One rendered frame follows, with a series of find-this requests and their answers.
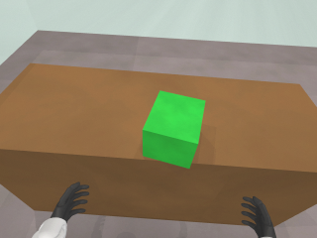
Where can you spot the pedestal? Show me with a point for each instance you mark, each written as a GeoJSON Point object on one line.
{"type": "Point", "coordinates": [62, 124]}

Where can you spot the robot left hand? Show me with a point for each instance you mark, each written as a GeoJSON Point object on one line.
{"type": "Point", "coordinates": [63, 209]}

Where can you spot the robot left forearm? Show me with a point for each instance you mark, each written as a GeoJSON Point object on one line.
{"type": "Point", "coordinates": [54, 227]}

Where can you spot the carton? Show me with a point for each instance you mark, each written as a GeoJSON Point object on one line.
{"type": "Point", "coordinates": [172, 130]}

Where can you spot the robot right hand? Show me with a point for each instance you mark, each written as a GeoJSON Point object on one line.
{"type": "Point", "coordinates": [263, 226]}

